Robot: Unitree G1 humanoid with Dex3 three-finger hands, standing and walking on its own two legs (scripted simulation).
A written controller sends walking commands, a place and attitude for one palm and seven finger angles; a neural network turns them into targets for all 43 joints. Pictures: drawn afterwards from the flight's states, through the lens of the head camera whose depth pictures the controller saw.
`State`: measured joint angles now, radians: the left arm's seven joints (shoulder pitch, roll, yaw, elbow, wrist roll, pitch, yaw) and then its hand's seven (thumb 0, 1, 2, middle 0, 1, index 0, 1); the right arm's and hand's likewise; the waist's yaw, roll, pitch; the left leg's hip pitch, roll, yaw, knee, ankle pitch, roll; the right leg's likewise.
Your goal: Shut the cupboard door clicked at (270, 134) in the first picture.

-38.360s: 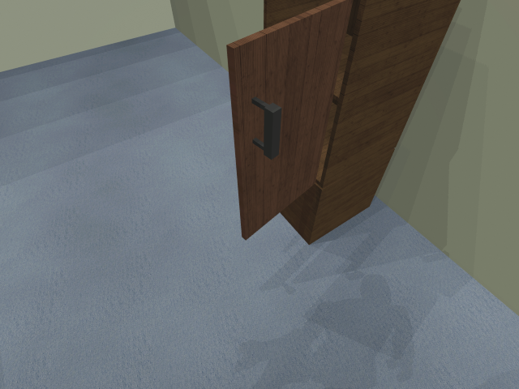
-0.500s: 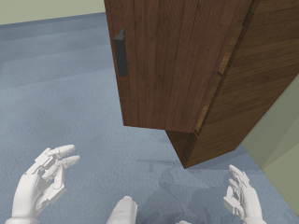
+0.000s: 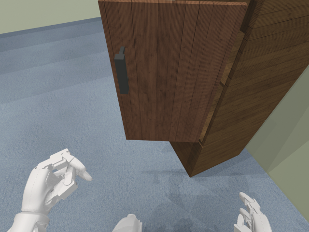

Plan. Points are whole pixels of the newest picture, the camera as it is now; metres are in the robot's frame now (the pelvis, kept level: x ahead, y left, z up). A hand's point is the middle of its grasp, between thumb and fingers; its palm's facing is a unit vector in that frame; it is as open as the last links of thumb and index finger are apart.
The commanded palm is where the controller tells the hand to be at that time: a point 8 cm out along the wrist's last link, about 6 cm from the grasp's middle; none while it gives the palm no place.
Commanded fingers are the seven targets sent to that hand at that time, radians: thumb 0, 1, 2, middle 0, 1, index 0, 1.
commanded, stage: raise the hand and make a fist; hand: left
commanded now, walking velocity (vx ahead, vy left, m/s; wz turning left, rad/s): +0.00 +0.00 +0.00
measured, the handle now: (123, 70) +0.51 +0.14 +0.14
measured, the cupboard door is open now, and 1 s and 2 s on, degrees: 64 64 64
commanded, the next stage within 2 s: bring the fist close to the handle in 0.90 s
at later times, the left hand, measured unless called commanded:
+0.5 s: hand (65, 166) +0.22 +0.20 +0.14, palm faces +0.04 -1.00 -0.04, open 3.1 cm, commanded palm +0.19 +0.24 +0.14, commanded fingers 0.00 0.90 0.90 -1.30 -1.50 -1.30 -1.50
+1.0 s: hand (78, 160) +0.23 +0.18 +0.14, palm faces +0.05 -1.00 -0.05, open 3.1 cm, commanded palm +0.21 +0.22 +0.14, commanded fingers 0.00 0.90 0.90 -1.30 -1.50 -1.30 -1.50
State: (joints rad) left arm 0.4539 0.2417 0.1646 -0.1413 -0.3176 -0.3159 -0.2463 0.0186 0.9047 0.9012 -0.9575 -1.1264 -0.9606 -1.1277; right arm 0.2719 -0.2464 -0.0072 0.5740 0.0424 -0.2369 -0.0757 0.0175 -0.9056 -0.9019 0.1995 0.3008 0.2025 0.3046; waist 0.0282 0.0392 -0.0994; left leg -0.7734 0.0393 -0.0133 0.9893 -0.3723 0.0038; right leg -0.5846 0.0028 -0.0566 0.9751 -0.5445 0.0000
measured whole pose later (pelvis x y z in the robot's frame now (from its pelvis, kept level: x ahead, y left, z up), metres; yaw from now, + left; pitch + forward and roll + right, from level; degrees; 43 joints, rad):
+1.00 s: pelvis +0.01 -0.01 +0.03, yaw +0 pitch +2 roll -1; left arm 0.32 0.25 0.17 -0.14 -0.29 -0.13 -0.20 0.02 0.90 0.90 -1.30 -1.50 -1.30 -1.50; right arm 0.25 -0.25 0.04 0.59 0.05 -0.26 -0.06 0.02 -0.91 -0.90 0.20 0.30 0.20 0.30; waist 0.03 0.06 -0.06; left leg -0.50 0.04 -0.01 0.75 -0.28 -0.01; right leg -0.33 0.00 -0.05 0.75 -0.46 -0.01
